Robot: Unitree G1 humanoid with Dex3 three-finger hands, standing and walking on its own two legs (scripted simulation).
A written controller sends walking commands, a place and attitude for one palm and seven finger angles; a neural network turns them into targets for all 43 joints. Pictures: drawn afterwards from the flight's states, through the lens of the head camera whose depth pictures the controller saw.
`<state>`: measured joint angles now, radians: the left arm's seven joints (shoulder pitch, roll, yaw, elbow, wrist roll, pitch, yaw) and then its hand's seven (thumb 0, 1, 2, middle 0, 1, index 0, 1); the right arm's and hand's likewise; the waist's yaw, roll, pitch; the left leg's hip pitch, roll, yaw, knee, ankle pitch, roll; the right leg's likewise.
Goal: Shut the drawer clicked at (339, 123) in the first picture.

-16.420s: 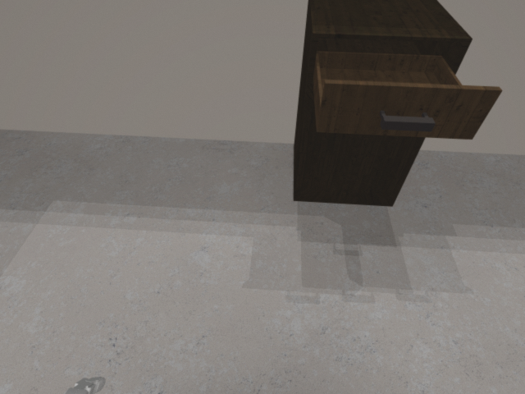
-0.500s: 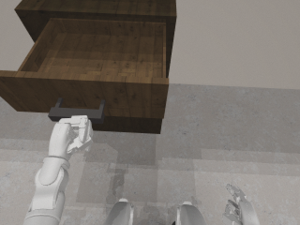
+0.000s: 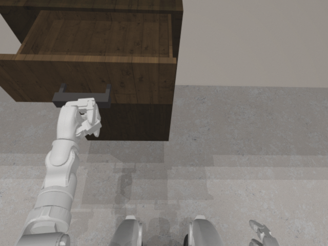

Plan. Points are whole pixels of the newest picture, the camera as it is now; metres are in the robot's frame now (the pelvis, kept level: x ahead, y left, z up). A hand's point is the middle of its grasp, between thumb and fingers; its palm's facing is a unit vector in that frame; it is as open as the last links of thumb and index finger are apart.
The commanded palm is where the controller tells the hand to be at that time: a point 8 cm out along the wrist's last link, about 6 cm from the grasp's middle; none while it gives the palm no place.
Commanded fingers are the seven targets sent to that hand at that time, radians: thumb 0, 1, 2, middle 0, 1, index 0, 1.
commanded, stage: push the drawer shut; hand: left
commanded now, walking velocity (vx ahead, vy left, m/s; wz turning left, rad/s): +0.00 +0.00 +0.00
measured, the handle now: (84, 93) +0.47 +0.21 +0.05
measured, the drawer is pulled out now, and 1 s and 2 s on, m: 0.19 0.08 0.00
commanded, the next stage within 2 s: none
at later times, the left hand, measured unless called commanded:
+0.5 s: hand (101, 102) +0.45 +0.17 +0.05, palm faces +0.00 -1.00 -0.06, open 2.8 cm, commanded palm +0.44 +0.22 +0.06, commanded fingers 0.00 0.90 0.90 -1.40 -1.60 -1.40 -1.60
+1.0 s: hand (104, 84) +0.51 +0.17 +0.05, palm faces +0.00 -1.00 -0.05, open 2.9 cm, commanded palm +0.51 +0.21 +0.06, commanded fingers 0.00 0.90 0.90 -1.40 -1.60 -1.40 -1.60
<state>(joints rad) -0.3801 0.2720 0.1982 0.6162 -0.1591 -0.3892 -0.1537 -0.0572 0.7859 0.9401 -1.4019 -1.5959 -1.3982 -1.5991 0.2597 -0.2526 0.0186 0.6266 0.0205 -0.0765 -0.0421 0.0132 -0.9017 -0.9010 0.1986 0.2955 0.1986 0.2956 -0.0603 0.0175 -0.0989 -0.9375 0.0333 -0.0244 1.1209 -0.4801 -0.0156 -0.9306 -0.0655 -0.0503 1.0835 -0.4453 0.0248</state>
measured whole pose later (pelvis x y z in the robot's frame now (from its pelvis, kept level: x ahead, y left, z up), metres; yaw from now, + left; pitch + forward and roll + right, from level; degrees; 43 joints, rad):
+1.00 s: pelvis +0.00 +0.00 -0.01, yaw -1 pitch +23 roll -2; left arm -0.89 0.46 0.36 1.14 -0.07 -0.44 -0.18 -0.02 0.78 0.95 -1.40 -1.60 -1.40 -1.60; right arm 0.32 -0.26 0.03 0.66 -0.02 0.01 -0.02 0.01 -0.90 -0.90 0.20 0.30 0.20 0.30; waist -0.16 0.03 -0.10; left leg -1.11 0.05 -0.04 1.18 -0.49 -0.02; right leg -1.09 -0.04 -0.06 1.12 -0.44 0.02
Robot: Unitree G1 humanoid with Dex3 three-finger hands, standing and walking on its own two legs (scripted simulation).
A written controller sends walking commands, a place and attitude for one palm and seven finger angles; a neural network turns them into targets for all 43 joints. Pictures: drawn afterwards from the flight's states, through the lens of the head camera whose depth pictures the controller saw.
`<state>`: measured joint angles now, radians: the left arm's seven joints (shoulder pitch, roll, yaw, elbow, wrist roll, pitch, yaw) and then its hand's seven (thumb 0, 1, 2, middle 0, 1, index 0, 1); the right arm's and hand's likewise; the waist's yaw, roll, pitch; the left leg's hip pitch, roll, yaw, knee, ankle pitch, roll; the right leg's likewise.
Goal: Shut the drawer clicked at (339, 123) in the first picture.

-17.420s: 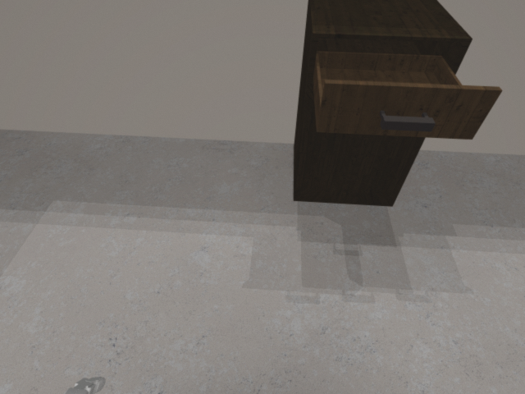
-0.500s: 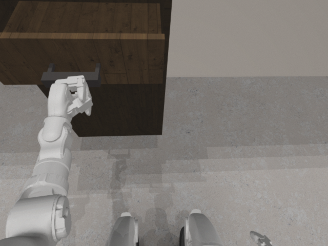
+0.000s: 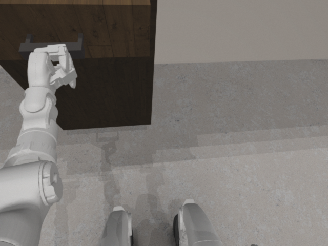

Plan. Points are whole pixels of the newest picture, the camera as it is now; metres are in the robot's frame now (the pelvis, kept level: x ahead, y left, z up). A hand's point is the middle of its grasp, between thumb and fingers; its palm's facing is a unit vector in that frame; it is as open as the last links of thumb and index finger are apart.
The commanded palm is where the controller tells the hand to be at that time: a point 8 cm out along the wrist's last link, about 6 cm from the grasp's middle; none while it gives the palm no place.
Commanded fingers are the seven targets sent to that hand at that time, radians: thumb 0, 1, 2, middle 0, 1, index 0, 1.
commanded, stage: push the drawer shut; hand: left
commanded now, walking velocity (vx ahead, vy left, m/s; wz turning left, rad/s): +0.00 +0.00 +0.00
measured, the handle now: (54, 44) +0.59 +0.22 +0.07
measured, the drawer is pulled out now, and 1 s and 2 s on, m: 0.08 0.00 0.00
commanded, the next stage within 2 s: pull the fist back off the drawer in 1.16 s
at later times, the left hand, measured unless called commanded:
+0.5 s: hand (74, 48) +0.58 +0.18 +0.07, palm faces +0.03 -1.00 -0.05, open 3.0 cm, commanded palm +0.57 +0.21 +0.07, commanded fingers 0.00 0.90 0.90 -1.40 -1.60 -1.40 -1.60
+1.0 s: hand (68, 42) +0.60 +0.19 +0.07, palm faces +0.02 -1.00 -0.06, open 3.0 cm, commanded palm +0.64 +0.20 +0.07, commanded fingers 0.00 0.90 0.90 -1.40 -1.60 -1.40 -1.60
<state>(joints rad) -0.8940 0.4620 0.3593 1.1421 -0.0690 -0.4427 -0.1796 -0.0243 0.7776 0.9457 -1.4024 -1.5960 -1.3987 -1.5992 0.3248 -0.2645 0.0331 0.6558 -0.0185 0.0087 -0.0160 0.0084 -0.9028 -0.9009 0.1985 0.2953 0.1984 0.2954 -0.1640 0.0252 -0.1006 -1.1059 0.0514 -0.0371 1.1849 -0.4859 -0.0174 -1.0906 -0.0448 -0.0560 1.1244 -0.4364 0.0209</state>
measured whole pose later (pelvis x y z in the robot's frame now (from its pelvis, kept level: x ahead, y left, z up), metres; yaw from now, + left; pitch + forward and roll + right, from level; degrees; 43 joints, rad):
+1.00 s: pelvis -0.01 +0.01 -0.02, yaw -2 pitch +31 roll -6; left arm -1.30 0.75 0.38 1.34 0.05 -0.30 -0.19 -0.02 0.59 0.93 -1.40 -1.60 -1.40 -1.60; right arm 0.38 -0.26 0.10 0.65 -0.05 0.01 -0.01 0.00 -0.90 -0.90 0.20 0.30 0.20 0.30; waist -0.29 0.04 -0.09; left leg -1.34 0.06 -0.09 1.28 -0.49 -0.01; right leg -1.28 -0.03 -0.10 1.16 -0.41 0.03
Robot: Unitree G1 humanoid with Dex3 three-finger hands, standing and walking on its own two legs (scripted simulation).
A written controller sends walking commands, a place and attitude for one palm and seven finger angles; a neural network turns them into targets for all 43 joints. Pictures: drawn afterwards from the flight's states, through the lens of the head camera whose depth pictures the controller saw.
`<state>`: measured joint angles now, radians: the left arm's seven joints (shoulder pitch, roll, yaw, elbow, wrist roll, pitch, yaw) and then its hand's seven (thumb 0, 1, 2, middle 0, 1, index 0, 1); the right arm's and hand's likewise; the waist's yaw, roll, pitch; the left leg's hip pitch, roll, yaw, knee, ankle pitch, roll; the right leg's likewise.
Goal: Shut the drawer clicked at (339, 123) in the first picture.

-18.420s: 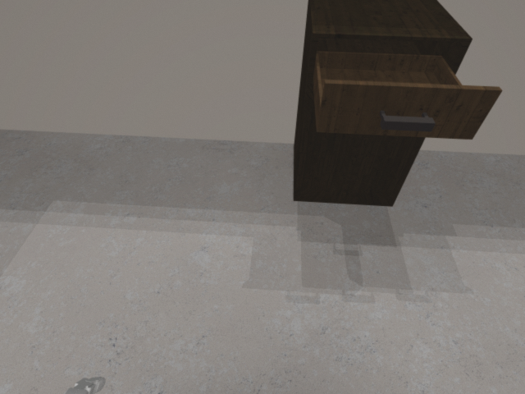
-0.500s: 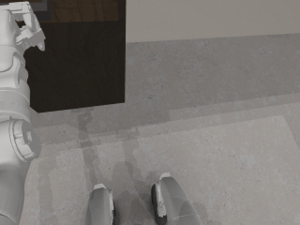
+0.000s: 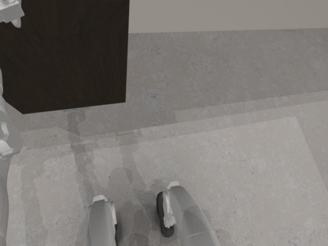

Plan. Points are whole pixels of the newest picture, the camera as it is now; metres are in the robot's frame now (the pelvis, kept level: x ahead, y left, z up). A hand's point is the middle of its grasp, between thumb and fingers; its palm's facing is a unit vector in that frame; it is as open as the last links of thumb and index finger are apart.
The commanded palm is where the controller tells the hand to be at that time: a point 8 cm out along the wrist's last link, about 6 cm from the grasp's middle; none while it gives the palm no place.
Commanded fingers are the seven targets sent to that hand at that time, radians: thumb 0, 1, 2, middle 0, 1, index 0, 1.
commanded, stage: push the drawer shut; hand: left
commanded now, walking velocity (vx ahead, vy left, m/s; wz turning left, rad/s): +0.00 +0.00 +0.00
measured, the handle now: out of the picture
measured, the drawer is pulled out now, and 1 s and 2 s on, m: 0.00 0.00 0.00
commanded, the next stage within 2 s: pull the fist back off the drawer in 0.16 s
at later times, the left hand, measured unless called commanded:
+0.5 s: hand out of the picture +0.60 +0.21 +0.09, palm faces +0.04 -1.00 -0.05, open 3.3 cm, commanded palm +0.61 +0.21 +0.09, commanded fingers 0.00 0.90 0.90 -1.40 -1.60 -1.40 -1.60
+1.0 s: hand (18, 4) +0.59 +0.19 +0.09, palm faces +0.07 -1.00 -0.03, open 3.2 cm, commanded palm +0.57 +0.23 +0.09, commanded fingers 0.00 0.90 0.90 -1.40 -1.60 -1.40 -1.60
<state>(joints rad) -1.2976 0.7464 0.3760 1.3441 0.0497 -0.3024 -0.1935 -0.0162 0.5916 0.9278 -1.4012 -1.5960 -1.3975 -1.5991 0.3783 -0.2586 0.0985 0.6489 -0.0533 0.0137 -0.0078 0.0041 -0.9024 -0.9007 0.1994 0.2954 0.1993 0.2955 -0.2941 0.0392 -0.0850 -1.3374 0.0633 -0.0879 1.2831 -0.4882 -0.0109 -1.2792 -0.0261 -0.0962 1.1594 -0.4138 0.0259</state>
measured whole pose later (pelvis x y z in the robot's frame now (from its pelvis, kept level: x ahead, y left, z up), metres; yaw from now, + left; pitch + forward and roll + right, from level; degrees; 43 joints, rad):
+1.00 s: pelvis +0.03 +0.01 +0.02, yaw -1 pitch +28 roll -5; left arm -1.04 0.60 0.47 1.17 0.00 -0.33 -0.16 0.02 0.86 0.89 -1.40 -1.60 -1.40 -1.60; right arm 0.39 -0.25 0.06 0.61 -0.04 0.06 0.04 0.00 -0.90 -0.90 0.20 0.30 0.20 0.30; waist -0.24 0.05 -0.09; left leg -1.17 0.08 -0.03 1.19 -0.51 0.00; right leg -1.14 -0.01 -0.04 1.08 -0.43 0.04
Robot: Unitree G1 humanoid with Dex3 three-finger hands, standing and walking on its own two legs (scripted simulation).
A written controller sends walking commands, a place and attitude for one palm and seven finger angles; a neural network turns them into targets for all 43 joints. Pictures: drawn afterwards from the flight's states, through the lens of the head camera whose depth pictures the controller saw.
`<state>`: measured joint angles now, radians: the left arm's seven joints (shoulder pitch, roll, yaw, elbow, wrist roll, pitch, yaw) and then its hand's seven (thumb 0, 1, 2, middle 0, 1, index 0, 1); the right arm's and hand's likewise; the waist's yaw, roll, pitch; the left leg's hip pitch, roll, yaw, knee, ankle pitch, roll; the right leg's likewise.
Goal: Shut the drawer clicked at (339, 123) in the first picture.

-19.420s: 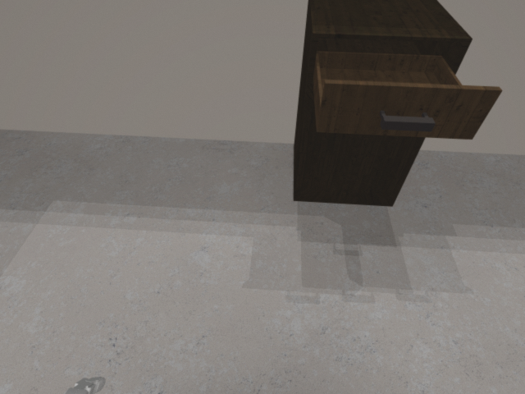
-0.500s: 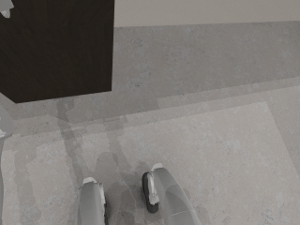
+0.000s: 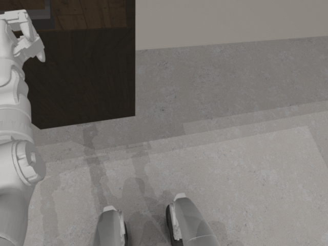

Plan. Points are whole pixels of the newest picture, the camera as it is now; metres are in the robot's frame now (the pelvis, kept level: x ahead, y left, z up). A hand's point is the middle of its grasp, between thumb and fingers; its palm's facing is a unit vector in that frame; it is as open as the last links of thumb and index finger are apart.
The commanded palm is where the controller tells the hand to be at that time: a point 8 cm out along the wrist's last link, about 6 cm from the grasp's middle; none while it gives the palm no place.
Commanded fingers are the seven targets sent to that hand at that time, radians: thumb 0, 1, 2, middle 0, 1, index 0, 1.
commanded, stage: draw the hand back to the body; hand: left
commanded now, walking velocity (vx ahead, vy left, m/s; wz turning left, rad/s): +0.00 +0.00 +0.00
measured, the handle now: (18, 12) +0.64 +0.24 +0.07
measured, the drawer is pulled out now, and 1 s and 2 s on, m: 0.00 0.00 0.00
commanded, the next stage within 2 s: step back with the hand held close in 1.44 s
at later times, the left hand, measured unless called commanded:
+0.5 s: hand out of the picture +0.43 +0.22 +0.13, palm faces +0.09 -1.00 -0.03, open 3.2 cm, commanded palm +0.39 +0.26 +0.15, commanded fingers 0.00 0.90 0.90 -1.40 -1.60 -1.40 -1.60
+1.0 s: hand out of the picture +0.28 +0.24 +0.22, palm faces +0.37 -0.88 -0.30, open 3.2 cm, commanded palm +0.23 +0.27 +0.23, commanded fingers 0.00 0.90 0.90 -1.40 -1.60 -1.40 -1.60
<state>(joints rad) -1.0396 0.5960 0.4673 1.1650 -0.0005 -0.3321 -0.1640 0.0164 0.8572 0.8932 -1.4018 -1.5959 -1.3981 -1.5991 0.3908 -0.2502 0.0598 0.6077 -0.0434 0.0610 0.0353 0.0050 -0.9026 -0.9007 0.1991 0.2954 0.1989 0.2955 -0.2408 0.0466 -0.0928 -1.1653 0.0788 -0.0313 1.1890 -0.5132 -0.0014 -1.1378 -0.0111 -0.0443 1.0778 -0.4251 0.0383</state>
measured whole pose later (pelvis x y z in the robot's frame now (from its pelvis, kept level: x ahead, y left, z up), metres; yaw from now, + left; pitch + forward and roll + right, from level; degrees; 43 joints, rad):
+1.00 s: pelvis +0.04 -0.01 +0.10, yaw +3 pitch -2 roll +0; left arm 0.21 0.30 0.19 -0.14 -0.06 -0.03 0.09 0.01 0.90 0.90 -1.40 -1.60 -1.40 -1.60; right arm 0.17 -0.22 0.06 0.57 0.02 -0.03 -0.08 0.01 -0.90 -0.90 0.20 0.30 0.20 0.30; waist 0.04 0.06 0.00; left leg -0.14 0.02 0.01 0.48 -0.30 -0.01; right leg -0.15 -0.05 -0.04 0.46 -0.27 0.04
